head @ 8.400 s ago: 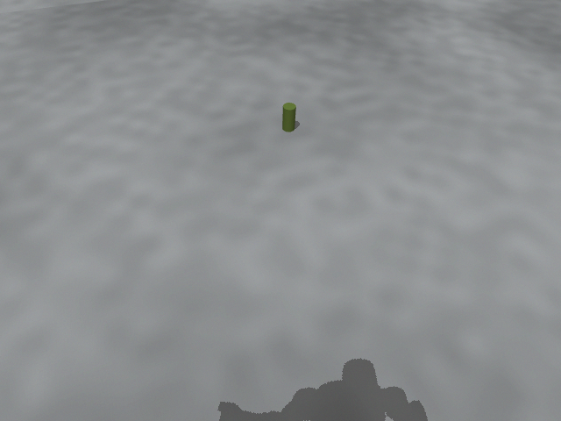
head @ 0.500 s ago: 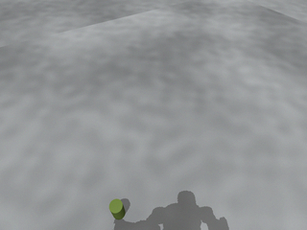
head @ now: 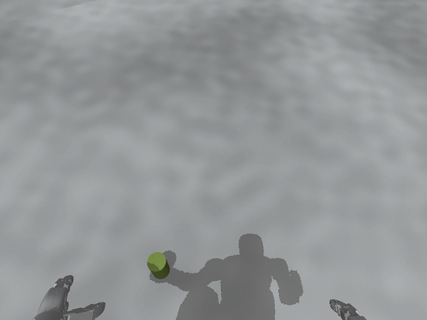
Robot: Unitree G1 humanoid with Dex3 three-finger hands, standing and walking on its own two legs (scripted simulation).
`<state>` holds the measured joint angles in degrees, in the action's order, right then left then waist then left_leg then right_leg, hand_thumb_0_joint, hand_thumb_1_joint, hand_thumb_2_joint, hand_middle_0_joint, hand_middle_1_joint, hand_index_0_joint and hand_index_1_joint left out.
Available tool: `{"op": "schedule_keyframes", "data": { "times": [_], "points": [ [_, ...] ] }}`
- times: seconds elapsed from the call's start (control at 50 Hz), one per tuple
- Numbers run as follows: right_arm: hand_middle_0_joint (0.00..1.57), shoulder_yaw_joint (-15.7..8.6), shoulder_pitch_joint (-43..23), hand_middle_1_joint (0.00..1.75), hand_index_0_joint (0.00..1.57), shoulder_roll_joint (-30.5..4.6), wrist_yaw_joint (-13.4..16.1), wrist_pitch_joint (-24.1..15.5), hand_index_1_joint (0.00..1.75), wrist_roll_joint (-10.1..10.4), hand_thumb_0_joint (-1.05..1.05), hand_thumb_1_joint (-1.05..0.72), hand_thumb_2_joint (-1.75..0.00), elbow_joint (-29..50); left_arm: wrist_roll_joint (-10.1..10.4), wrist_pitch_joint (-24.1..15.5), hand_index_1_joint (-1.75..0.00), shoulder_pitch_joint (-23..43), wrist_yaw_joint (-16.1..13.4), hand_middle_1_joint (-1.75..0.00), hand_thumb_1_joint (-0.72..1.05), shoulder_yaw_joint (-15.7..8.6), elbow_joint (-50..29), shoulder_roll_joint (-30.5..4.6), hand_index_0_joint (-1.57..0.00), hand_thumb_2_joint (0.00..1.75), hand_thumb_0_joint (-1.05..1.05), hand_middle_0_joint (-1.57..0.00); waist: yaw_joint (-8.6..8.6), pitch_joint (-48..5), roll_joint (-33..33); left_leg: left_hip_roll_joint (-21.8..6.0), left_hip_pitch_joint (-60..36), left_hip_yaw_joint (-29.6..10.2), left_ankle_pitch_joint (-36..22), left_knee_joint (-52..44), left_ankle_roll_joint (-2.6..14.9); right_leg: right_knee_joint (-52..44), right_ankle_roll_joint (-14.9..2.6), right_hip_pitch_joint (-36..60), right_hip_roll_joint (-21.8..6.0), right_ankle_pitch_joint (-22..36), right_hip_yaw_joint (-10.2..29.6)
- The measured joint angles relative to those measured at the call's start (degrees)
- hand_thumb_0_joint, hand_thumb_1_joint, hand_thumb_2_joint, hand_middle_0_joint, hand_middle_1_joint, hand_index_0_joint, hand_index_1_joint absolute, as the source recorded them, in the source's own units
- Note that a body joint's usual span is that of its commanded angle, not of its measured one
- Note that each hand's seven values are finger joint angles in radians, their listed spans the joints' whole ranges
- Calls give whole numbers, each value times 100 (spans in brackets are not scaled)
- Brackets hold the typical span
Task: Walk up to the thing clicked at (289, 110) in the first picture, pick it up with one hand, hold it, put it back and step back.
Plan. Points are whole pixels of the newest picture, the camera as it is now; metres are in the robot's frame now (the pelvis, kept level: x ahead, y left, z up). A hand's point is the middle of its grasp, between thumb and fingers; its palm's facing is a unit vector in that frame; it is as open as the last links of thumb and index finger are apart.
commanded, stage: go down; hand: left
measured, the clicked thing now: (159, 266) +0.37 +0.20 -0.69
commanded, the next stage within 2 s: none
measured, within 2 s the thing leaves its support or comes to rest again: neither
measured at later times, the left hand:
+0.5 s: hand (78, 319) +0.15 +0.28 -0.18, palm faces +0.05 -0.95 -0.32, open 17.2 cm
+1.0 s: hand out of the picture +0.15 +0.30 -0.21, palm faces +0.10 -0.95 -0.29, open 17.4 cm
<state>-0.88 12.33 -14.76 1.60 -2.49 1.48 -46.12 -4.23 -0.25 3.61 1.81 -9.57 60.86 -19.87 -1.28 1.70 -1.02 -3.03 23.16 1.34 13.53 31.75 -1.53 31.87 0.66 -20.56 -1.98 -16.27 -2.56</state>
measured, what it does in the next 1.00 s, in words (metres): lowers itself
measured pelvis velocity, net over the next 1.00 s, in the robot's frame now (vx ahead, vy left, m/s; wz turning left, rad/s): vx -0.01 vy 0.02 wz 0.00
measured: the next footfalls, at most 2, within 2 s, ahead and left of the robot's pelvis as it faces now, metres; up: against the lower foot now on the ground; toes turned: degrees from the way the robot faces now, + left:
none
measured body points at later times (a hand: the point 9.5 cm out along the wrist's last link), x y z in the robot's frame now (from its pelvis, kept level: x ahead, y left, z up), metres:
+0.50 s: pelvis +0.00 +0.01 -0.05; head +0.07 +0.03 +0.39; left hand +0.15 +0.33 -0.16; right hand +0.16 -0.25 -0.14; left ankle +0.03 +0.14 -0.73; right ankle +0.00 -0.13 -0.73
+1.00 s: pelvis -0.01 +0.02 -0.10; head +0.09 +0.04 +0.34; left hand +0.15 +0.35 -0.19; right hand +0.16 -0.23 -0.18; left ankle +0.03 +0.14 -0.73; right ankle +0.00 -0.13 -0.73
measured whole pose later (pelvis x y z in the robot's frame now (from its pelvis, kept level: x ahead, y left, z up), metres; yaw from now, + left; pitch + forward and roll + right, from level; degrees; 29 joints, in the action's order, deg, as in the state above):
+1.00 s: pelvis -0.01 +0.02 -0.10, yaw +0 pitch +19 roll -3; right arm 0.2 12.9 -13.2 5.2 -11.3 -0.2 -31.1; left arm 1.1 9.0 -15.2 7.4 -17.1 23.3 -21.5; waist -2.4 -7.6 -0.1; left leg -3.7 60.8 -2.0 30.2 71.7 -0.5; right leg 68.7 1.7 -55.6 -2.2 -32.1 -3.5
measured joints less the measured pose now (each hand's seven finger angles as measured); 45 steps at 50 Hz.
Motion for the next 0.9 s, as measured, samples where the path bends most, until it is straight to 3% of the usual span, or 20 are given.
{"op": "schedule_keyframes", "data": {
  "times": [0.16, 0.38, 0.66, 0.9],
  "points": [
    [20, -27, 286, 30, 20, 110, -27, -47, 30, -16, 1, -88, -90, 531, -21, 439, -9, -476, 91, -9, 0, -257, -814, -35, -7, 23, 0, -7, -119, -275, 41, -17, 714, 21, 418, 831, 37, 760, 41, -694, -14, -365, 61],
    [20, -83, 182, 30, 20, 34, 129, -313, 30, -42, 1, -83, -88, 979, 100, 827, -10, -1298, 219, -9, -43, -300, -2346, 58, -8, 10, -1, -9, -80, -574, 65, -28, 1800, -79, 1037, 2150, 84, 1953, 100, -1682, -39, -941, 31],
    [20, 99, 4, 30, 20, 167, 336, -633, 30, -112, 1, -82, -88, 1454, 264, 1478, -8, -1965, 281, -7, -57, -358, -3735, -7, -9, 5, -1, -10, -108, -830, 106, -57, 2624, -246, 1414, 3039, 88, 2717, 110, -2387, -19, -1298, -80],
    [21, 110, 75, 30, 21, 217, 374, -762, 30, -158, 1, -83, -88, 1531, 423, 1345, -8, -2198, 410, -7, -57, -540, -4168, -60, -9, 5, -1, -9, -122, -900, 121, -71, 3311, -316, 1599, 3648, 90, 3311, 109, -3043, -12, -1494, -104]
  ]
}}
